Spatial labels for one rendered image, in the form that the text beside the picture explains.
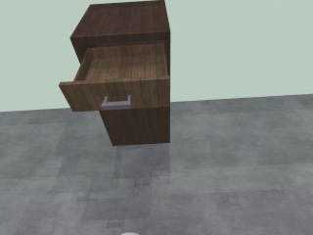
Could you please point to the drawer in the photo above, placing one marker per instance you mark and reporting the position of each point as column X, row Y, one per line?
column 116, row 72

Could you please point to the cabinet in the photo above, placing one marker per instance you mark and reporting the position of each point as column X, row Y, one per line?
column 128, row 24

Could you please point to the handle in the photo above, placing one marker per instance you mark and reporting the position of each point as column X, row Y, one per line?
column 118, row 105

